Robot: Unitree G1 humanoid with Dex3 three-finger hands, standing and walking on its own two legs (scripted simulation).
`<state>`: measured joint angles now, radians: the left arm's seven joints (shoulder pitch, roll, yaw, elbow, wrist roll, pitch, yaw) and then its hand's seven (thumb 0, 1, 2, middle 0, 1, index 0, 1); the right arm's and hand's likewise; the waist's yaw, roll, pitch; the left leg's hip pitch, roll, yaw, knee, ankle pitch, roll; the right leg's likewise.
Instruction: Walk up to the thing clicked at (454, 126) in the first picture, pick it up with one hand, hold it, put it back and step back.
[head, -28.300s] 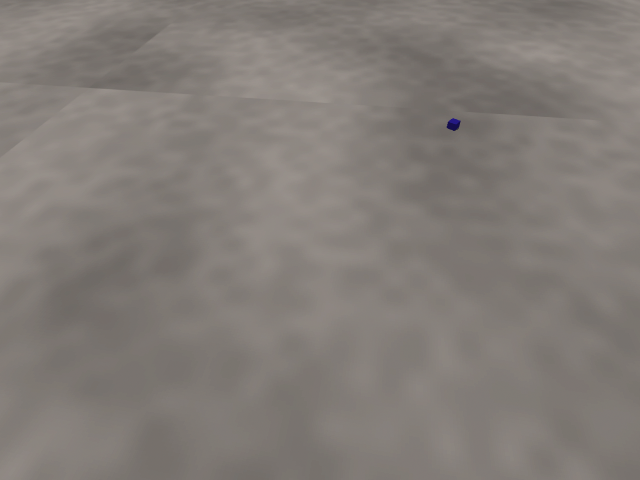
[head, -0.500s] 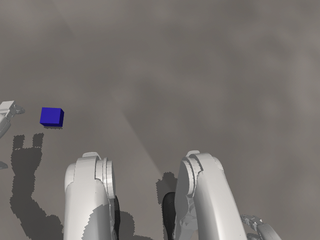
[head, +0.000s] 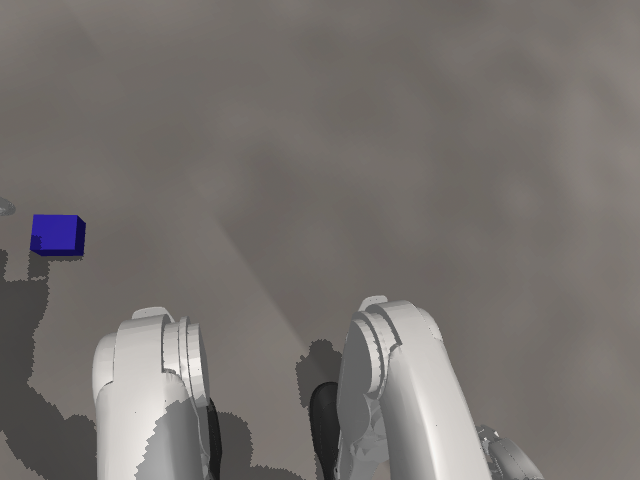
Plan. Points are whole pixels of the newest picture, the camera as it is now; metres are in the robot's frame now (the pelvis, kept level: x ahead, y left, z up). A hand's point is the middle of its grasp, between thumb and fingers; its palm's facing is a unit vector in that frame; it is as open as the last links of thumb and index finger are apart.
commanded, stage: rise first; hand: left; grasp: from above
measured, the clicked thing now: (59, 235) +0.44 +0.36 -0.29
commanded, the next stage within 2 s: none
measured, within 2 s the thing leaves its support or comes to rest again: neither
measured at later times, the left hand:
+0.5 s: hand out of the picture +0.37 +0.40 -0.18, palm faces -0.46 -0.12 -0.88, open 14.0 cm
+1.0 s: hand out of the picture +0.39 +0.39 -0.19, palm faces -0.45 -0.11 -0.88, open 14.1 cm
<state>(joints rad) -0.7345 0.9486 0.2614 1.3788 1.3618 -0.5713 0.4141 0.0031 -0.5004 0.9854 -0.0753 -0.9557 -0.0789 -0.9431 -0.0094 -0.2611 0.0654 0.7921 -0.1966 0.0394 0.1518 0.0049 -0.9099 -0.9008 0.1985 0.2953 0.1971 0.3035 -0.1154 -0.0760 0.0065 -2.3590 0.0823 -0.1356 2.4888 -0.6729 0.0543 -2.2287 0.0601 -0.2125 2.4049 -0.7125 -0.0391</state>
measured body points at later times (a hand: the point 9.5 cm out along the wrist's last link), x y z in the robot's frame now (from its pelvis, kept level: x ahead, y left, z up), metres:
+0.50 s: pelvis +0.00 +0.00 +0.00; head +0.24 +0.11 +0.37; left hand +0.39 +0.40 -0.13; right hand +0.12 -0.27 -0.10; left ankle +0.08 +0.12 -0.27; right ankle +0.09 -0.10 -0.27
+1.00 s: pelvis +0.00 +0.00 +0.00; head +0.24 +0.12 +0.36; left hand +0.41 +0.39 -0.14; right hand +0.12 -0.26 -0.10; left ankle +0.08 +0.12 -0.27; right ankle +0.09 -0.10 -0.27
